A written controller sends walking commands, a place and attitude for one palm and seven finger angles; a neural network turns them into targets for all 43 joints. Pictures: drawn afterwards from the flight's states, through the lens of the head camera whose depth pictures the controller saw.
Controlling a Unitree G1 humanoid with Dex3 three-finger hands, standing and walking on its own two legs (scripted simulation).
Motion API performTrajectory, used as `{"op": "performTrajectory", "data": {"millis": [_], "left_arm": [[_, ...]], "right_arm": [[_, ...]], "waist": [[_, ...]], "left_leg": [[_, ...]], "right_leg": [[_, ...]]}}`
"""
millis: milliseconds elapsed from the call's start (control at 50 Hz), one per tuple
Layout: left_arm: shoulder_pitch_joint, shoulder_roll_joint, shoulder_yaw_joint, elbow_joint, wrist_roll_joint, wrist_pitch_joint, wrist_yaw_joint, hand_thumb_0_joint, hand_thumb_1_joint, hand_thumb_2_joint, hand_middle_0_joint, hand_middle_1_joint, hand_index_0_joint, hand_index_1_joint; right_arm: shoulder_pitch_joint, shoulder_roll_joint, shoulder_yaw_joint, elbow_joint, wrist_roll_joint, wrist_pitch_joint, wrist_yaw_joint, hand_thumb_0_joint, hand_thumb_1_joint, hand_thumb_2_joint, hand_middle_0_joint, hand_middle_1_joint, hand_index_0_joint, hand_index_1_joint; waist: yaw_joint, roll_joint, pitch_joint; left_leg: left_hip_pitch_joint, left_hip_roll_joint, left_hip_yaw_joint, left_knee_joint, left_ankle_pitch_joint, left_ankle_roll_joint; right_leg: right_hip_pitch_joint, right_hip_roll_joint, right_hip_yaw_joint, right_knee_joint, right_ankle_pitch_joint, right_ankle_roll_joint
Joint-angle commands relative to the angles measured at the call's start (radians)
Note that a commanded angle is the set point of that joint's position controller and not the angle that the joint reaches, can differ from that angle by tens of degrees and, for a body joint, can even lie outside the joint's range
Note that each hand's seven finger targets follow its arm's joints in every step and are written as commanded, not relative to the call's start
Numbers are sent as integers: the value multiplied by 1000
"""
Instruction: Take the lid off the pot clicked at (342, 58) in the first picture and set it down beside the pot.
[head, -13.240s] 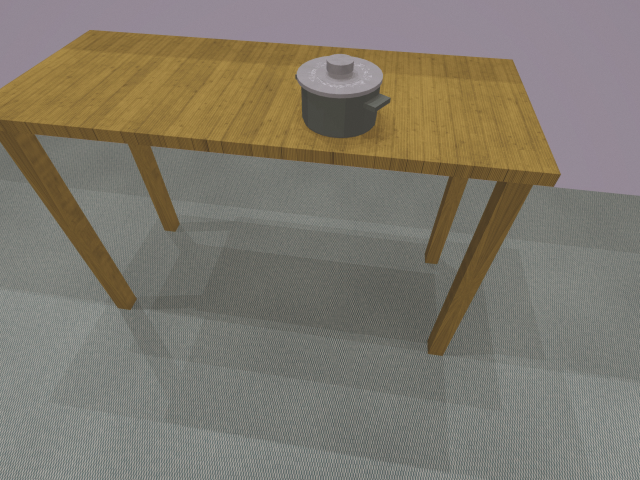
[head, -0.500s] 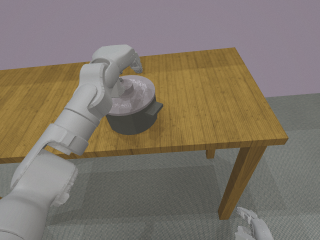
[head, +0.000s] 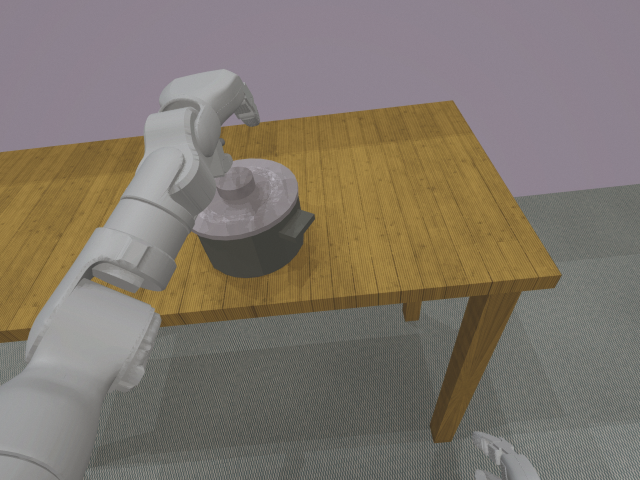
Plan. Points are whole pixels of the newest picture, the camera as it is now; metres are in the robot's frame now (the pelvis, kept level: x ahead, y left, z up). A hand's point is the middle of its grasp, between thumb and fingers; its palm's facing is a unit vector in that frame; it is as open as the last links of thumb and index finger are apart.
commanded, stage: move the open hand above the knob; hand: left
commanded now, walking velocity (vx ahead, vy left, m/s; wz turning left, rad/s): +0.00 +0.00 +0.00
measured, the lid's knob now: (235, 183) +0.47 +0.12 +0.15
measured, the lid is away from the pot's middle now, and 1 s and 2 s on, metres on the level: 0.00 0.00 0.00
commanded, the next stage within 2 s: none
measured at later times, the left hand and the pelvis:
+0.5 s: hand (223, 150) +0.44 +0.11 +0.23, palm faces -0.08 -0.03 -1.00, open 9.8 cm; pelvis +0.00 +0.00 +0.00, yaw +2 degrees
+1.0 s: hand (216, 171) +0.43 +0.13 +0.20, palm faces -0.14 -0.05 -0.99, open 9.9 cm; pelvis +0.00 +0.00 +0.00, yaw +1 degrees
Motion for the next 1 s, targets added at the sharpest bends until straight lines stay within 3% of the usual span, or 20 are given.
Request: {"op": "performTrajectory", "data": {"millis": [0,60,100,140,240,340,360,400,440,480,520,580,640,660,740,800,840,880,940,980], "left_arm": [[-478,180,43,-377,24,-9,0,0,-371,1681,-880,-81,-880,-81],[-823,410,170,-548,36,-42,36,0,-371,1681,-880,-81,-880,-81],[-778,397,174,-418,36,-31,45,0,-371,1681,-880,-81,-880,-81],[-569,334,174,-236,9,-19,48,0,-371,1681,-880,-81,-880,-81],[-150,10,-35,-63,-20,14,-15,0,-371,1681,-880,-81,-880,-81],[-668,224,30,-547,-3,-30,-18,0,-371,1681,-880,-81,-880,-81],[-789,338,102,-603,23,-40,-5,0,-371,1681,-880,-81,-880,-81],[-770,446,198,-437,40,-24,13,0,-371,1681,-880,-81,-880,-81],[-638,407,206,-288,12,-15,28,0,-371,1681,-880,-81,-880,-81],[-414,268,128,-49,21,9,18,0,-371,1681,-880,-81,-880,-81],[-229,130,33,20,7,17,-4,0,-371,1681,-880,-81,-880,-81],[-216,39,-43,-220,3,6,-39,0,-371,1681,-880,-81,-880,-81],[-545,170,10,-586,-14,-29,-35,0,-371,1681,-880,-81,-880,-81],[-690,305,91,-659,14,-38,-22,0,-371,1681,-880,-81,-880,-81],[-639,448,240,-325,7,-12,29,0,-371,1681,-880,-81,-880,-81],[-373,232,107,-80,7,4,21,0,-371,1681,-880,-81,-880,-81],[-188,52,2,-39,-18,9,2,0,-371,1681,-880,-81,-880,-81],[-182,23,-45,-175,-1,10,-21,0,-371,1681,-880,-81,-880,-81],[-496,109,-28,-438,-7,-11,-14,0,-371,1681,-880,-81,-880,-81],[-739,320,98,-489,34,-24,10,0,-371,1681,-880,-81,-880,-81]], "right_arm": [[-201,-86,-49,-209,10,-26,0,0,-900,-900,200,300,200,300],[-162,-82,-51,-177,0,-84,-27,0,-900,-900,200,300,200,300],[-127,-80,-46,-131,-2,-105,-41,0,-900,-900,200,300,200,300],[-106,-99,-48,-106,-2,-96,-38,0,-900,-900,200,300,200,300],[-159,-105,-47,-159,17,-40,1,0,-900,-900,200,300,200,300],[-228,-83,-47,-210,13,-48,-11,0,-900,-900,200,300,200,300],[-199,-77,-50,-195,4,-73,-19,0,-900,-900,200,300,200,300],[-149,-84,-40,-138,-3,-91,-39,0,-900,-900,200,300,200,300],[-121,-96,-39,-110,-4,-90,-43,0,-900,-900,200,300,200,300],[-134,-88,-27,-94,-3,-72,-40,0,-900,-900,200,300,200,300],[-152,-95,-26,-126,9,-52,-24,0,-900,-900,200,300,200,300],[-215,-94,-38,-199,15,-24,4,0,-900,-900,200,300,200,300],[-246,-80,-51,-236,12,-36,4,0,-900,-900,200,300,200,300],[-223,-73,-51,-224,6,-58,-2,0,-900,-900,200,300,200,300],[-126,-104,-39,-108,-3,-82,-40,0,-900,-900,200,300,200,300],[-142,-89,-24,-102,0,-64,-35,0,-900,-900,200,300,200,300],[-153,-99,-39,-140,8,-44,-14,0,-900,-900,200,300,200,300],[-201,-93,-38,-186,12,-24,4,0,-900,-900,200,300,200,300],[-226,-84,-47,-216,15,-21,1,0,-900,-900,200,300,200,300],[-192,-82,-47,-185,5,-62,-23,0,-900,-900,200,300,200,300]], "waist": [[11,-150,-358],[-3,-68,-496],[0,-81,-464],[8,-113,-371],[12,-211,-179],[-18,-104,-423],[-12,-69,-515],[0,-78,-485],[7,-108,-397],[18,-220,-232],[22,-235,-146],[21,-165,-266],[-6,-99,-463],[0,-65,-524],[9,-124,-352],[25,-236,-172],[24,-184,-170],[25,-161,-241],[-13,-131,-363],[-13,-93,-444]], "left_leg": [[142,35,-59,-6,274,-1],[215,25,-88,6,292,8],[212,27,-90,-1,312,2],[149,30,-81,-9,303,-8],[66,37,-54,-6,258,-21],[191,22,-79,23,303,7],[237,17,-90,25,315,10],[210,16,-95,13,330,5],[149,22,-85,-3,309,-6],[57,30,-62,-22,247,-17],[27,37,-50,-26,208,-26],[99,37,-52,-2,264,-18],[218,31,-86,36,389,4],[251,26,-97,32,394,7],[141,27,-90,-14,276,-7],[44,37,-67,-43,205,-23],[65,42,-64,-30,231,-29],[101,45,-59,-15,239,-27],[163,39,-81,6,250,-6],[194,28,-90,3,240,5]], "right_leg": [[163,5,2,-34,313,-32],[210,16,26,-25,348,-34],[192,22,16,-22,356,-37],[172,20,2,-35,341,-39],[85,5,-25,-46,313,-30],[175,3,10,-29,360,-34],[210,12,25,-20,383,-33],[224,20,23,-18,399,-38],[213,17,9,-32,380,-39],[142,13,-6,-41,323,-31],[92,9,-23,-45,281,-26],[119,1,-18,-33,317,-30],[190,3,4,-19,393,-35],[215,12,19,-15,409,-34],[190,28,1,-43,331,-40],[105,17,-22,-50,244,-33],[75,12,-33,-45,248,-37],[90,8,-29,-36,257,-34],[120,8,-12,-37,261,-36],[170,20,13,-34,283,-37]]}}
